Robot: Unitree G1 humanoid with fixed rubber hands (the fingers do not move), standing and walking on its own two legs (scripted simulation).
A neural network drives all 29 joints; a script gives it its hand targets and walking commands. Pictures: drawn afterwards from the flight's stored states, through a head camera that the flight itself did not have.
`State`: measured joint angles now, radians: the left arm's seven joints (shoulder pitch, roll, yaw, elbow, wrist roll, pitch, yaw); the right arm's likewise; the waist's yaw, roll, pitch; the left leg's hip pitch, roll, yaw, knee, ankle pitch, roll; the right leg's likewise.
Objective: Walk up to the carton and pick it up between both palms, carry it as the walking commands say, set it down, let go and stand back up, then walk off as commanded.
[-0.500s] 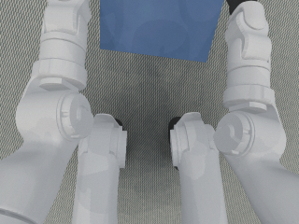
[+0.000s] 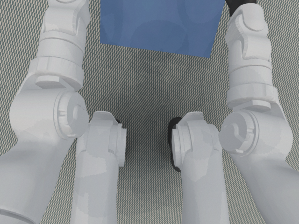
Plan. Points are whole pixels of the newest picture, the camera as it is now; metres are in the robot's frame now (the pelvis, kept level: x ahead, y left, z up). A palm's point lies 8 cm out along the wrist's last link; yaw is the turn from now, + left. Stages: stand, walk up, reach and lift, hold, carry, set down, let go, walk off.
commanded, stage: set down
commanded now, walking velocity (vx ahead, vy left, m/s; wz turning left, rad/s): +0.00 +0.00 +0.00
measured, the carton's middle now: out of the picture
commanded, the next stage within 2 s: let go in 1.74 s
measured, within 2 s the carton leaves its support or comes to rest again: neither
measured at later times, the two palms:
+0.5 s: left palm out of the picture +0.54 +0.19 -0.17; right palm (248, 18) +0.51 -0.19 -0.17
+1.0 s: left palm out of the picture +0.55 +0.20 -0.04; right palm out of the picture +0.52 -0.20 -0.04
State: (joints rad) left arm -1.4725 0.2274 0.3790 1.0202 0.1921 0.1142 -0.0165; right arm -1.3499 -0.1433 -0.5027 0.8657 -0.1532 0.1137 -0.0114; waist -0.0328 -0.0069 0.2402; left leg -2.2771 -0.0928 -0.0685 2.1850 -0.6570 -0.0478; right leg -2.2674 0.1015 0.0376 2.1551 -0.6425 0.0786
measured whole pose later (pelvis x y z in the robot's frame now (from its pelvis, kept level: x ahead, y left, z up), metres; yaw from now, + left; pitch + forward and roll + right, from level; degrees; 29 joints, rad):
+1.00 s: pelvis -0.01 +0.00 +0.08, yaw +0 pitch +46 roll -1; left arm -1.36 0.40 0.18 1.01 -0.08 0.16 0.04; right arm -1.26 -0.26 -0.29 0.88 0.12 0.15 -0.13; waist -0.04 -0.01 0.07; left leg -2.14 -0.03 -0.03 1.90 -0.56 -0.01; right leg -2.14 0.06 0.03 1.87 -0.54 0.05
